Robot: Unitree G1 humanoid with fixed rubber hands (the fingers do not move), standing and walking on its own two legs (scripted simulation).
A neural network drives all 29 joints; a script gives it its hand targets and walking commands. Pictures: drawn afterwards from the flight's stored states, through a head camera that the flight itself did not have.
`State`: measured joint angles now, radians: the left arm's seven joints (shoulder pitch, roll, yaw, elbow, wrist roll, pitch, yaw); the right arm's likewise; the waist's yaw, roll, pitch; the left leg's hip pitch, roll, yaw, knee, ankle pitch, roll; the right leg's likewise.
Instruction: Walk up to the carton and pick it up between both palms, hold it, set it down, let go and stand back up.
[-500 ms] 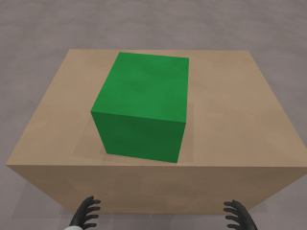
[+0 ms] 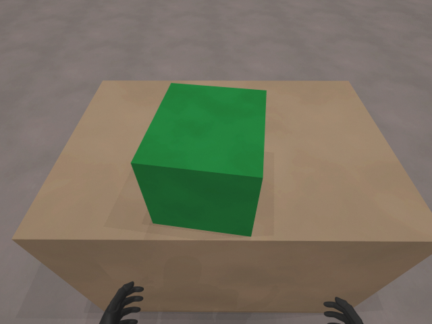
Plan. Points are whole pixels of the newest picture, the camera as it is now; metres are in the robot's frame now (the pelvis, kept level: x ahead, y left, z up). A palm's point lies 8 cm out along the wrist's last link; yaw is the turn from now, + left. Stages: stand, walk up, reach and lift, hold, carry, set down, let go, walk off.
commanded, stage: stand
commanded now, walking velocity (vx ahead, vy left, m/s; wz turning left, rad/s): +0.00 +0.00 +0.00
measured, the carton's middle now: (209, 157) +0.49 +0.05 +0.01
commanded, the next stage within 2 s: none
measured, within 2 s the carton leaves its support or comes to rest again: neither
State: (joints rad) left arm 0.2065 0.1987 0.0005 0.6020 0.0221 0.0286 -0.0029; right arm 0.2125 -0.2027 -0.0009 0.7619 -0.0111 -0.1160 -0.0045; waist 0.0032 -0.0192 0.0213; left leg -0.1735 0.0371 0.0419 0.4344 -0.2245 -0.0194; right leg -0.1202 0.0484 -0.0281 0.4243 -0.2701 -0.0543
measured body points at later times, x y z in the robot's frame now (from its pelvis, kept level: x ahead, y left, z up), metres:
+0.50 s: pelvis -0.04 +0.01 +0.00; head -0.07 +0.00 +0.45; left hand -0.02 +0.26 -0.13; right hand +0.00 -0.24 -0.15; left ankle +0.00 +0.13 -0.74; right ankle -0.03 -0.08 -0.74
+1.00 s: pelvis -0.09 +0.01 -0.01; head -0.11 +0.01 +0.44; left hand -0.12 +0.26 -0.16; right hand -0.11 -0.24 -0.15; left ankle +0.00 +0.13 -0.74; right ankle -0.03 -0.08 -0.74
